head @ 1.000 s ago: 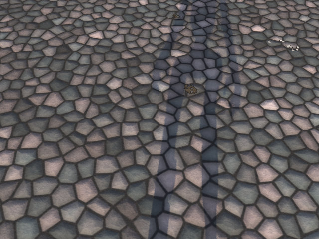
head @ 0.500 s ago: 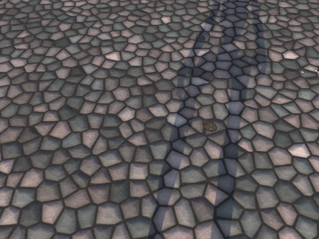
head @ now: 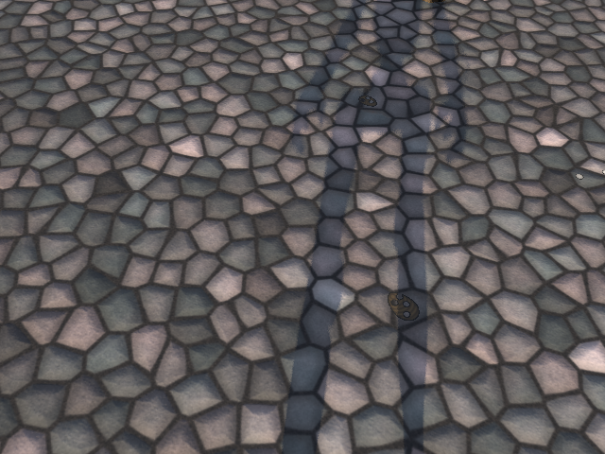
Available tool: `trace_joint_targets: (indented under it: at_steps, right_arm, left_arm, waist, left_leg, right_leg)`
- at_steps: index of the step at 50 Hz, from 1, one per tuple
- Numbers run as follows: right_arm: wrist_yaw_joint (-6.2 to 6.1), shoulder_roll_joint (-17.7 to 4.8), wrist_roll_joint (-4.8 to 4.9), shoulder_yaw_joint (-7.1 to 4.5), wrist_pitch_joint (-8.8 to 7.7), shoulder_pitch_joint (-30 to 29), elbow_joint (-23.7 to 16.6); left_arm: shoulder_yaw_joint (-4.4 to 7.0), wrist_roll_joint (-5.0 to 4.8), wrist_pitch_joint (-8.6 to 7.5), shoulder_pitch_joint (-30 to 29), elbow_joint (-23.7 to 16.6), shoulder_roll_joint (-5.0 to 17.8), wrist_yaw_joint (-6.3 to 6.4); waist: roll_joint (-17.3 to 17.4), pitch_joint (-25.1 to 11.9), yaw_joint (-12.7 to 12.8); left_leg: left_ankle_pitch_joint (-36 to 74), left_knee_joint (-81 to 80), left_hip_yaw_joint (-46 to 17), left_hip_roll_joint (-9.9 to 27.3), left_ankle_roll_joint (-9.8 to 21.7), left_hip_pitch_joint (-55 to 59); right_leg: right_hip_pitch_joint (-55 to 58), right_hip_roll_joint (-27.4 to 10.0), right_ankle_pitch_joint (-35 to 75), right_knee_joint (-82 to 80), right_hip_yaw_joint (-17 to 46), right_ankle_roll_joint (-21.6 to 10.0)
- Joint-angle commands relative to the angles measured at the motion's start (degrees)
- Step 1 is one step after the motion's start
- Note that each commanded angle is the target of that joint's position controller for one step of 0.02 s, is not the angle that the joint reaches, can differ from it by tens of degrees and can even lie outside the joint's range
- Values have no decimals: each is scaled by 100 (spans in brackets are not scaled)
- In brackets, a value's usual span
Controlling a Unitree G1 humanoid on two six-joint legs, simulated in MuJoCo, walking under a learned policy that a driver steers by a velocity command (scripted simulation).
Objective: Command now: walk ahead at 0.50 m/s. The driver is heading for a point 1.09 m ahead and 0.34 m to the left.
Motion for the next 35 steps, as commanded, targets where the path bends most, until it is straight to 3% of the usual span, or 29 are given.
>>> trace_joint_targets:
  at_steps: [1, 5, 6, 9, 11, 14, 15, 16, 17, 18, 19, 20, 21, 22, 24, 26, 28, 31, 35]
  right_arm:
    - [-78, -873, 29, -196, -79, -4, -231]
    - [-164, -795, 66, -159, -16, 331, -72]
    - [-173, -912, 69, -183, -11, 397, -32]
    - [-185, -887, 110, -185, 33, 752, 160]
    - [-212, -915, 145, -205, 98, 864, 251]
    - [-262, -1056, 162, -272, 182, 724, 240]
    - [-263, -1104, 159, -286, 206, 587, 201]
    - [-256, -993, 131, -242, 227, 496, 154]
    - [-252, -771, 56, -144, 228, 433, -10]
    - [-214, 39, 108, 70, 133, 1257, -48]
    - [-210, -443, 230, -36, 43, 1082, 32]
    - [-221, -866, 345, -167, 13, 562, -150]
    - [-260, -860, 330, -178, 26, 259, -232]
    - [-291, -792, 245, -215, 66, 101, -262]
    - [-273, -521, 232, -238, 227, 343, -249]
    - [-271, -381, 246, -244, 365, 251, -339]
    - [-262, -391, 194, -259, 433, -10, -492]
    - [-178, -387, 169, -249, 405, -422, -648]
    - [-18, -295, 143, -161, 364, -1279, -958]
  left_arm:
    - [60, 66, 42, -1, -304, 225, 16]
    - [44, 67, -2, -792, -514, 121, -42]
    - [9, 44, -12, -992, -577, 34, -60]
    - [-4, 15, -32, -1539, -742, 77, -119]
    - [2, 4, -83, -1792, -892, 132, -180]
    - [82, 2, -177, -1571, -903, 357, -239]
    - [154, 3, -202, -1180, -813, 488, -227]
    - [293, 11, -210, -316, -552, 726, -182]
    - [413, 107, -213, 784, -340, 1110, -119]
    - [521, 144, -156, 1303, -194, 1532, -117]
    - [360, 114, -142, 1231, -246, 969, -112]
    - [263, 81, -150, 748, -316, 662, -88]
    - [208, 86, -161, 306, -389, 495, -80]
    - [166, 120, -177, -8, -382, 328, -95]
    - [155, 194, -221, -255, -322, 213, -108]
    - [196, 175, -254, -279, -245, 298, -78]
    - [247, 189, -264, -171, -175, 441, -19]
    - [285, 191, -217, -57, -131, 556, 60]
    - [332, 132, -130, 250, -93, 742, 116]
  waist:
    - [470, 50, 178]
    - [532, 192, -42]
    - [636, 226, -93]
    - [547, 402, -273]
    - [563, 516, -264]
    - [678, 336, 0]
    - [758, 100, 244]
    - [704, -439, 649]
    - [331, -1318, 1047]
    - [-1168, -2226, 738]
    - [-1082, -2280, 860]
    - [-798, -1360, 792]
    - [-402, -855, 624]
    - [-170, -455, 464]
    - [-430, -239, 145]
    - [-312, -16, 48]
    - [-184, 109, 52]
    - [-78, 219, 136]
    - [77, 446, 445]
  left_leg:
    - [1361, -1171, -1342, 1639, 1021, 534]
    - [1459, -1255, -711, 1266, 718, 560]
    - [1255, -1292, -683, 1296, 708, 553]
    - [1090, -1224, -732, 1426, 711, 925]
    - [1205, -1004, -908, 1615, 703, 1313]
    - [1769, -522, -1136, 1760, 587, 1564]
    - [2514, -93, -1112, 1675, 516, 1486]
    - [2988, 828, -931, 1357, 368, 1178]
    - [1881, 2452, -679, 964, 150, 61]
    - [-1327, 4605, -435, 24, -267, -2278]
    - [-2480, 5460, -1216, 146, -212, -2822]
    - [-2096, 5694, -1188, 431, -139, -3215]
    - [-1575, 5541, -1040, 727, -114, -3080]
    - [-1222, 5271, -1004, 895, -104, -2845]
    - [-896, 4971, -1050, 1130, -88, -2239]
    - [-680, 4759, -1001, 1187, -105, -2319]
    - [-213, 4414, -1052, 1209, -163, -2641]
    - [621, 3502, -950, 1152, -229, -2800]
    - [1075, 2437, -482, 1045, -188, -2777]
  right_leg:
    - [-815, -298, 620, -671, 199, 165]
    - [-661, -83, 1851, -2071, -34, 170]
    - [-531, -26, 2052, -2394, -103, 161]
    - [-518, 84, 2089, -2884, -129, 108]
    - [-653, 116, 1846, -3157, -17, 39]
    - [-32, 276, 1324, -3432, -29, -73]
    - [643, 434, 1173, -3502, -165, -146]
    - [1888, 527, 1218, -3530, -262, -289]
    - [3709, -301, 1241, -3241, 552, -619]
    - [5847, -1781, 123, -3711, 3092, -1459]
    - [5651, -1815, -485, -4316, 3857, -1388]
    - [4893, -1649, -508, -4448, 2955, -1082]
    - [4031, -1483, -146, -4612, 2254, -925]
    - [3268, -1287, 176, -4864, 1716, -836]
    - [2494, -1065, 583, -5201, 976, -788]
    - [2219, -1019, 884, -5438, 440, -804]
    - [2274, -1029, 1220, -5538, 76, -853]
    - [2472, -923, 1463, -5589, -484, -755]
    - [2869, -975, 1587, -5571, -971, -680]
